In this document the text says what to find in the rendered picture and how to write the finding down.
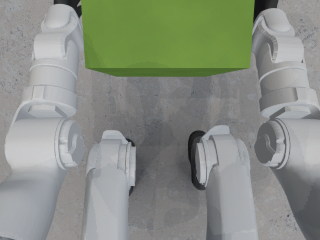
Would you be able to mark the robot left upper arm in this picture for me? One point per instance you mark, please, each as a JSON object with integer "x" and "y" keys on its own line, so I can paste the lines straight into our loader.
{"x": 40, "y": 152}

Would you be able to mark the right robot thigh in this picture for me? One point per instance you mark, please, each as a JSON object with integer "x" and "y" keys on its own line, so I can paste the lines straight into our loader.
{"x": 229, "y": 196}

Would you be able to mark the robot left hand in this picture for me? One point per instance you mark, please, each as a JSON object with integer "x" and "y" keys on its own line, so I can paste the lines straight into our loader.
{"x": 71, "y": 3}

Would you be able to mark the carton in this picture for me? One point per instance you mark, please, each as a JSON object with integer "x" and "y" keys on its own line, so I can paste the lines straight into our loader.
{"x": 167, "y": 38}

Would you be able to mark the robot right hand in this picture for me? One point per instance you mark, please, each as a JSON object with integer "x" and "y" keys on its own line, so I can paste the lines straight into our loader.
{"x": 261, "y": 5}

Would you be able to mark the robot thigh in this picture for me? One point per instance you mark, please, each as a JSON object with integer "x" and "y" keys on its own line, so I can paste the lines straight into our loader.
{"x": 229, "y": 196}
{"x": 106, "y": 199}

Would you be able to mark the left robot thigh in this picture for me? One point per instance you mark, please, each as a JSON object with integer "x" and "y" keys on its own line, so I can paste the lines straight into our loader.
{"x": 106, "y": 199}

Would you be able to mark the right robot forearm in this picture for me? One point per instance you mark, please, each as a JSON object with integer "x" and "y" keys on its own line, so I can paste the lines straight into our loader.
{"x": 282, "y": 72}

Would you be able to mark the left robot forearm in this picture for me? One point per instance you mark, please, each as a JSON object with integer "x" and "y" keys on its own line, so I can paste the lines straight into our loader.
{"x": 51, "y": 90}

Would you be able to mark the robot right upper arm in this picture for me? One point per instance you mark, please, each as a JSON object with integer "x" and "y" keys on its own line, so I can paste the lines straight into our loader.
{"x": 291, "y": 148}

